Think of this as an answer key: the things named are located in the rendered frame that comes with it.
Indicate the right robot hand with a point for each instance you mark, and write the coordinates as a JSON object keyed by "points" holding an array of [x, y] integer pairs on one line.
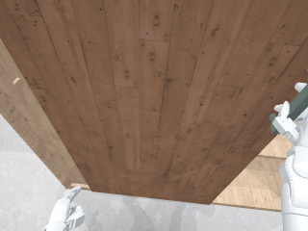
{"points": [[286, 127]]}

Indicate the handle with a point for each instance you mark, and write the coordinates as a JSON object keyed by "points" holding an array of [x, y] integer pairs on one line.
{"points": [[297, 106], [6, 83]]}

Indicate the left robot hand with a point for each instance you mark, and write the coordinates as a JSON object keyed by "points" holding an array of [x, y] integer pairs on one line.
{"points": [[63, 210]]}

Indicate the robot right forearm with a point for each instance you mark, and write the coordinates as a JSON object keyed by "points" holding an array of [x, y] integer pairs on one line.
{"points": [[294, 190]]}

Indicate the robot left forearm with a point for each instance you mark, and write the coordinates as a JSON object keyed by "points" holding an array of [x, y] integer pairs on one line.
{"points": [[55, 226]]}

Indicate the wardrobe door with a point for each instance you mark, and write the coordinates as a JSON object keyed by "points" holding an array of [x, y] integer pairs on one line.
{"points": [[162, 99], [29, 108]]}

